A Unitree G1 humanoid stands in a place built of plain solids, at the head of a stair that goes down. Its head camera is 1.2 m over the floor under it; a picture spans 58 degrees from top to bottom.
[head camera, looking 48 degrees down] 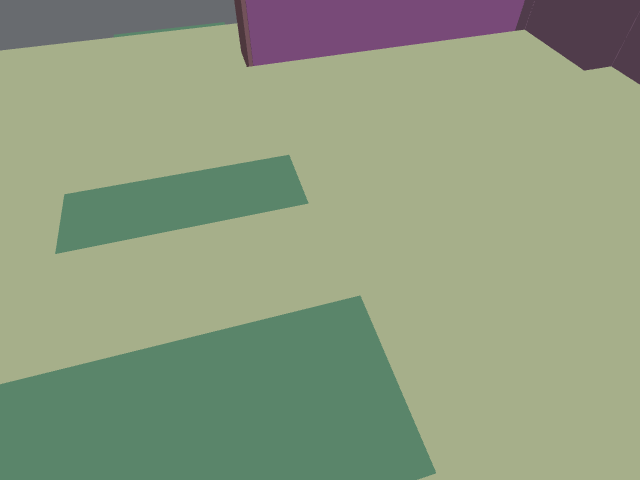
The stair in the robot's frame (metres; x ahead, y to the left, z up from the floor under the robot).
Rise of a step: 0.10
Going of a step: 0.58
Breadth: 1.20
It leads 16 degrees to the left of straight ahead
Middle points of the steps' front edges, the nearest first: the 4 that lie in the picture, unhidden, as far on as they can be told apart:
0.74 0.43 -0.10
1.34 0.60 -0.21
1.85 0.75 -0.31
2.35 0.90 -0.41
